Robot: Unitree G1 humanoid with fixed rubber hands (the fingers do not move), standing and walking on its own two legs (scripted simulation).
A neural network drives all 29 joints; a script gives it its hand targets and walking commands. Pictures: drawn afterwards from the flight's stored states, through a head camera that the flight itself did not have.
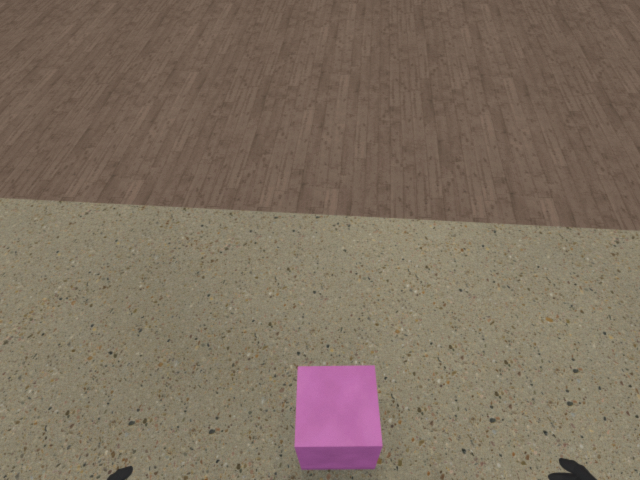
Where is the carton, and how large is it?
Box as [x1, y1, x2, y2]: [294, 365, 382, 469]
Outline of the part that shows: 374,365 298,366 294,446 301,469 374,468 382,446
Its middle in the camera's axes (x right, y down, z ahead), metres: +0.05 +0.49 +1.07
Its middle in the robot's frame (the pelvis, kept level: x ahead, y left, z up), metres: +0.39 +0.00 -0.66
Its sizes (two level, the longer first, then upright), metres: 0.210 0.200 0.250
